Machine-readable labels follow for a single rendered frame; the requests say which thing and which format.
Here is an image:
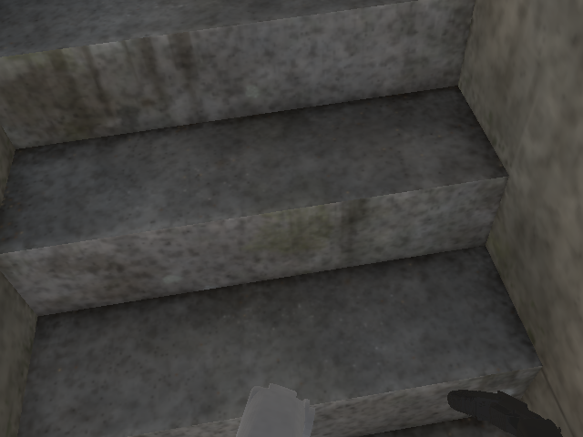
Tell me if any left robot shin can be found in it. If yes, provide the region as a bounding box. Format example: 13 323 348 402
236 386 266 437

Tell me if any robot right hand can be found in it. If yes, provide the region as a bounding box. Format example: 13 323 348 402
447 390 563 437

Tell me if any robot left thigh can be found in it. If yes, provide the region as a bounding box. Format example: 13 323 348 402
237 383 315 437

